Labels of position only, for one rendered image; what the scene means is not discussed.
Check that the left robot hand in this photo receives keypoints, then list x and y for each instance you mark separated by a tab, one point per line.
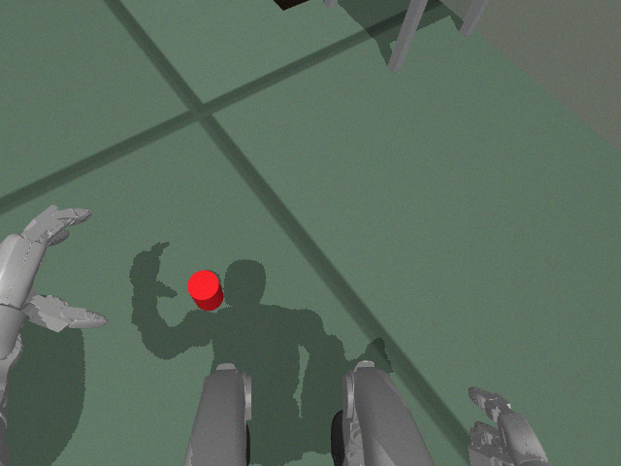
21	256

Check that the can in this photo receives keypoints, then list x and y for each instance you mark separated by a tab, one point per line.
205	289

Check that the left robot arm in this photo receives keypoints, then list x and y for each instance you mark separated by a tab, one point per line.
11	349

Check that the right robot hand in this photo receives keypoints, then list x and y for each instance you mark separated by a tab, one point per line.
513	444

